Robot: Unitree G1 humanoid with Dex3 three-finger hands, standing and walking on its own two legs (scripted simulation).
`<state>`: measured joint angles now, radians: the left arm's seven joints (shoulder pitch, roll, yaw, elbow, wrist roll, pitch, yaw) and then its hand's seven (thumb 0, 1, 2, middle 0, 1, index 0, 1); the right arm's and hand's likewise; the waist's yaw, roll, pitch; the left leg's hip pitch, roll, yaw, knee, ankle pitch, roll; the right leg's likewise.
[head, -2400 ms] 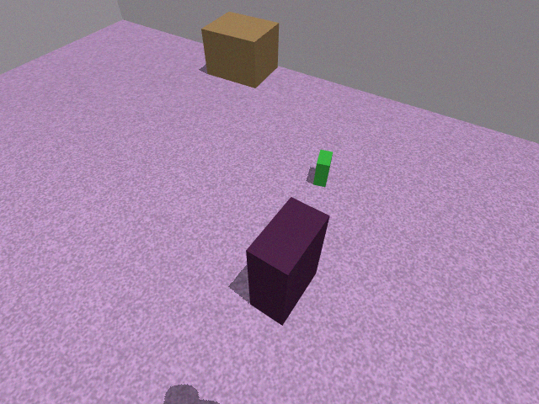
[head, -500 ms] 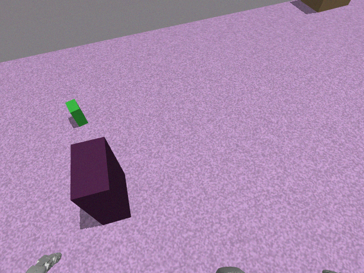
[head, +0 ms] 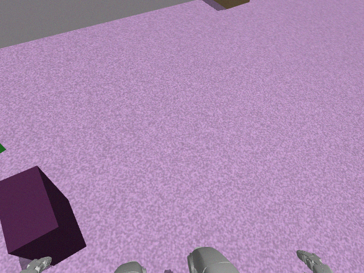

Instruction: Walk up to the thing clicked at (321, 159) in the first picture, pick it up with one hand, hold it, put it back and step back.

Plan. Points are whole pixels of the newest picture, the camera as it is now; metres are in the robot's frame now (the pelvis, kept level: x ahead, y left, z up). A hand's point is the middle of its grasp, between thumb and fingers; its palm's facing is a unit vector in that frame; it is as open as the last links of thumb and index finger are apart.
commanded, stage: walk up
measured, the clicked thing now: out of the picture +0.83 +0.98 -0.68
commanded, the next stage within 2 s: stand in 1.48 s
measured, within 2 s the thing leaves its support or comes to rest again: neither
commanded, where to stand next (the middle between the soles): +0.04 -0.03 m, yaw -20 degrees
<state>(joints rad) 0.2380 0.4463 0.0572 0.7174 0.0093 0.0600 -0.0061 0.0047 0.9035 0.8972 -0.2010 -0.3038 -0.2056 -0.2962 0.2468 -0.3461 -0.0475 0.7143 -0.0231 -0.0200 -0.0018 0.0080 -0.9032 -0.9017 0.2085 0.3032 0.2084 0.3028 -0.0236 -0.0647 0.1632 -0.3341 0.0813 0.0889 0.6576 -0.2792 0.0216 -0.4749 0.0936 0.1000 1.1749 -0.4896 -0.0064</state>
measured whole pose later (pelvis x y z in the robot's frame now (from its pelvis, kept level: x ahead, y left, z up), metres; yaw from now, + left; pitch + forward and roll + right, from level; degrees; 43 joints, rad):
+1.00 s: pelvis -0.03 -0.03 -0.01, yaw -19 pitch -3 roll -1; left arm 0.21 0.38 0.02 0.92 0.02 -0.03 0.01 0.00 0.90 0.90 -0.20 -0.30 -0.21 -0.30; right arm 0.19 -0.40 -0.03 0.89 -0.01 0.01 0.01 0.01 -0.90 -0.90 0.21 0.30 0.21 0.30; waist -0.01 0.03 0.09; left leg -0.30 0.07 0.01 0.73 -0.38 0.00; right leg -0.31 0.03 0.05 0.71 -0.35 0.00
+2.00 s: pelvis -0.02 -0.02 +0.02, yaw -20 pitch -2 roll +0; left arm 0.10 0.35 -0.01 1.15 0.01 -0.02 0.00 0.00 0.90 0.90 -0.20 -0.30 -0.21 -0.30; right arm 0.08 -0.35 -0.02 1.14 -0.01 -0.01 0.02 0.01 -0.91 -0.90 0.21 0.30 0.21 0.30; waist -0.01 0.01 0.06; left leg -0.11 0.04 0.04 0.33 -0.17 -0.03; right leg -0.15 0.00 0.08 0.35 -0.16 0.02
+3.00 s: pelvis -0.01 -0.03 +0.02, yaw -19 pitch -2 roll +0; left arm 0.11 0.36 -0.01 1.13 0.01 -0.01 0.00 0.00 0.90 0.90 -0.20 -0.30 -0.21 -0.30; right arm 0.10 -0.35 -0.01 1.14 -0.01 0.00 0.02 0.01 -0.91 -0.90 0.21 0.30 0.21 0.30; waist -0.01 0.00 0.06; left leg -0.10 0.04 0.03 0.33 -0.19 -0.03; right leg -0.13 0.00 0.06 0.34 -0.17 0.02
